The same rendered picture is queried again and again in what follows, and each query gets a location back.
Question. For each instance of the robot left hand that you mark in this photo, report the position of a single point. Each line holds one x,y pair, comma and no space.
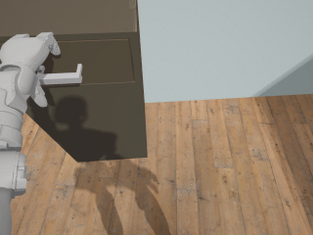
32,52

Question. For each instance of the cabinet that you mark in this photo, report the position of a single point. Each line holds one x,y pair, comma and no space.
92,122

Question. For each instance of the handle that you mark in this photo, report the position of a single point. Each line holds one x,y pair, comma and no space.
60,78

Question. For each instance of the left robot upper arm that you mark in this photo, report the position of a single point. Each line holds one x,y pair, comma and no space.
13,177

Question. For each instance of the left robot forearm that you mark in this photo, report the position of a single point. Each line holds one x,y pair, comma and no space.
16,81

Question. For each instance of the drawer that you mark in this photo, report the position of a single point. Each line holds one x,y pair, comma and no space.
103,60

